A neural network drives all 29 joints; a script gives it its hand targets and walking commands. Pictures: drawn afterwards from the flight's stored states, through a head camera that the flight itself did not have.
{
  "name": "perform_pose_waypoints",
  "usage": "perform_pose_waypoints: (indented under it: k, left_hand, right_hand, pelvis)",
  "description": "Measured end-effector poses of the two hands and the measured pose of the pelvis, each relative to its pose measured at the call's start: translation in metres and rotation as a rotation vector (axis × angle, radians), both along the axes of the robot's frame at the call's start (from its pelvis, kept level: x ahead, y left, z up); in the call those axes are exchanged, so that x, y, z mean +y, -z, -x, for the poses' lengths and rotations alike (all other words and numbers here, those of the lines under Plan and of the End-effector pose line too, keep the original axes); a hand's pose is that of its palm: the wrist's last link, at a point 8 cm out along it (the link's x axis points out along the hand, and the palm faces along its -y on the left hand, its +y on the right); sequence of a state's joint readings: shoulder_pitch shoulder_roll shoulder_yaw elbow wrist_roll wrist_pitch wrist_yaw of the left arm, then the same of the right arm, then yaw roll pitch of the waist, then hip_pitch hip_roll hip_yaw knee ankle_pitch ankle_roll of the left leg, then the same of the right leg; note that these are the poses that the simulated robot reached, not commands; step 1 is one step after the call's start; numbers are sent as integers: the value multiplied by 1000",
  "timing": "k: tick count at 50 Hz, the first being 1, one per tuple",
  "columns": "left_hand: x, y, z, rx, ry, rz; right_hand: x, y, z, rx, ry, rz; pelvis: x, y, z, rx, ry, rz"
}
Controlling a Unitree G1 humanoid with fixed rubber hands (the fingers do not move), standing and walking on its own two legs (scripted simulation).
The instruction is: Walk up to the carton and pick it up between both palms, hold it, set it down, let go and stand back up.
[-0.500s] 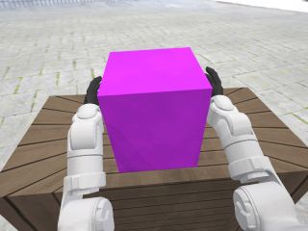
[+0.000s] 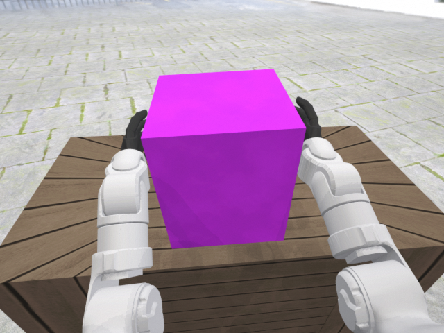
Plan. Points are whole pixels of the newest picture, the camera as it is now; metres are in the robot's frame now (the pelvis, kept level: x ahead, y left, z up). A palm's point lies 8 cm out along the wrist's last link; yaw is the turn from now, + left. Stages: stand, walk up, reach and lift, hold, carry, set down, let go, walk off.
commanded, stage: hold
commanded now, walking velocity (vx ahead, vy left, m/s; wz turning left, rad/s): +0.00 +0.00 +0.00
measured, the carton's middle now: (222, 159) +0.38 +0.01 +0.18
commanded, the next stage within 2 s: set down in 1.40 s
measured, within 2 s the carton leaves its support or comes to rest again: neither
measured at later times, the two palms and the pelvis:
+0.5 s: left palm (133, 154) +0.36 +0.16 +0.21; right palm (307, 142) +0.37 -0.14 +0.22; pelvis +0.00 +0.00 +0.00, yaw +0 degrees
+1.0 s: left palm (135, 158) +0.36 +0.16 +0.20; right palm (309, 144) +0.37 -0.14 +0.22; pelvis +0.00 +0.00 +0.00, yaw +0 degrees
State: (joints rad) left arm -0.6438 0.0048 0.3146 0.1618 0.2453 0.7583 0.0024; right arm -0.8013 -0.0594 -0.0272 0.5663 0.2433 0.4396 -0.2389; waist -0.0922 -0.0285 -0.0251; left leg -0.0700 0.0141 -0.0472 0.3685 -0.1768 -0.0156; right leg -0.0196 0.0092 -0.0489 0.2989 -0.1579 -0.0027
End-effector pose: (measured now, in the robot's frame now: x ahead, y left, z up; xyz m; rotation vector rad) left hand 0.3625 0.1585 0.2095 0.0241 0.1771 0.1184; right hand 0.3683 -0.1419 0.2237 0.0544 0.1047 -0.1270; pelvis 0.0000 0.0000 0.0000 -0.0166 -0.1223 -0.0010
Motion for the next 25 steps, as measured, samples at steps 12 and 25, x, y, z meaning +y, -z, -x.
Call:
perform_pose_waypoints:
  k: [12,25]
  left_hand:
    - [1,1,0,-2,-2,2]
    - [1,0,1,-3,-1,1]
  right_hand:
    - [1,0,0,-1,-2,0]
    - [1,0,0,-2,0,-2]
  pelvis:
    - [0,0,-1,-3,-2,0]
    - [0,0,-1,-5,-1,0]
